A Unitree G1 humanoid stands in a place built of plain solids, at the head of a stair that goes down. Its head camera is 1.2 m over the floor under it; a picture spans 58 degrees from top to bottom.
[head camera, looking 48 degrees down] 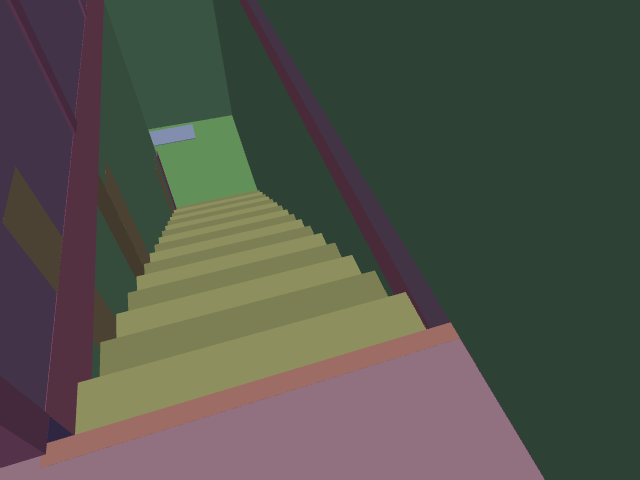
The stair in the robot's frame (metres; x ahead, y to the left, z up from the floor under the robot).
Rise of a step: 0.19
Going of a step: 0.26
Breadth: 1.20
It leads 18 degrees to the left of straight ahead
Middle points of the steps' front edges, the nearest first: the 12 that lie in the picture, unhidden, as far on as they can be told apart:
0.54 0.16 0.00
0.80 0.24 -0.19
1.05 0.32 -0.37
1.30 0.40 -0.56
1.55 0.48 -0.75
1.80 0.56 -0.93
2.06 0.64 -1.12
2.31 0.72 -1.31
2.56 0.80 -1.50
2.81 0.89 -1.68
3.06 0.97 -1.87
3.32 1.05 -2.06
